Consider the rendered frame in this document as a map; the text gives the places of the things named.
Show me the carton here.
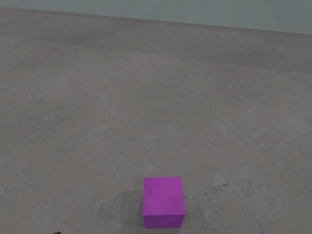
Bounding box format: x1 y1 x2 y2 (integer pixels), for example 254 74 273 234
142 176 185 228

